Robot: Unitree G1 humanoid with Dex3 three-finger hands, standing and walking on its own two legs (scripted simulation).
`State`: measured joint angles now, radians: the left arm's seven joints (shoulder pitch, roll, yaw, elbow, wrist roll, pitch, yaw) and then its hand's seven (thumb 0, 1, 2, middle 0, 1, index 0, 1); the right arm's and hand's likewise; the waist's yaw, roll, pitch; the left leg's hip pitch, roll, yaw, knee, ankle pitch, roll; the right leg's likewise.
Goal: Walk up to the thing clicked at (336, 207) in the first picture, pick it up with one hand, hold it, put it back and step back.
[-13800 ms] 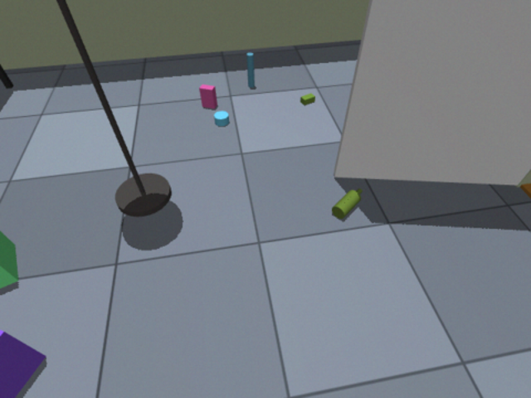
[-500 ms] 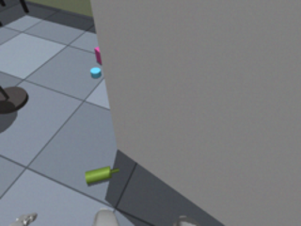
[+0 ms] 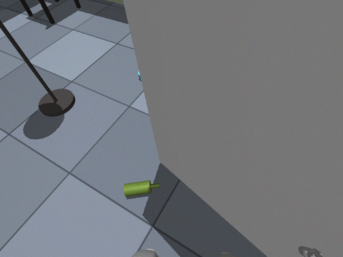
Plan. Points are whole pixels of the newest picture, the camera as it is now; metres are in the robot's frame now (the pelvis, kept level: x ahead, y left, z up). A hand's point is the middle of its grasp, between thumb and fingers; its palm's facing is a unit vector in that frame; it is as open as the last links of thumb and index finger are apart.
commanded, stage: walk up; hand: left
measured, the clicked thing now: (142, 187) +0.52 +0.26 -0.71
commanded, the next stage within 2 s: stand in 1.38 s
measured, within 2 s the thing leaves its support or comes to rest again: neither
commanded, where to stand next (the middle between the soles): +0.12 +0.06 m, yaw -2 degrees
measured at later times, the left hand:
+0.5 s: hand out of the picture +0.10 +0.31 -0.13, palm faces -0.04 -0.92 -0.39, open 7.4 cm
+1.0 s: hand out of the picture +0.11 +0.29 -0.11, palm faces -0.06 -0.93 -0.37, open 7.4 cm
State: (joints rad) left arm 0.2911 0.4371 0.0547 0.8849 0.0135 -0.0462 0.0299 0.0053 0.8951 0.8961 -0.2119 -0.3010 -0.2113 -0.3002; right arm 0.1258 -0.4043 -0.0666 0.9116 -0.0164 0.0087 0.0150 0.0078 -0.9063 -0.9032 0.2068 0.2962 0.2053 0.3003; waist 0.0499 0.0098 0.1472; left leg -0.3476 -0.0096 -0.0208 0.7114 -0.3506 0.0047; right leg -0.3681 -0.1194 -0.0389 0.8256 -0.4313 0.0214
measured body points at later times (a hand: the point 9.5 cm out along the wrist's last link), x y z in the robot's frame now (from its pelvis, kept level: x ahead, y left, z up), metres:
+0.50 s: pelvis +0.01 +0.03 +0.02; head +0.05 +0.05 +0.47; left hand +0.10 +0.36 -0.11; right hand +0.10 -0.28 -0.10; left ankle +0.02 +0.15 -0.71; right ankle +0.02 -0.12 -0.71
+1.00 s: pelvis +0.01 +0.03 +0.04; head +0.02 +0.02 +0.48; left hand +0.11 +0.33 -0.09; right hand +0.10 -0.28 -0.10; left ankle +0.02 +0.15 -0.71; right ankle +0.02 -0.12 -0.71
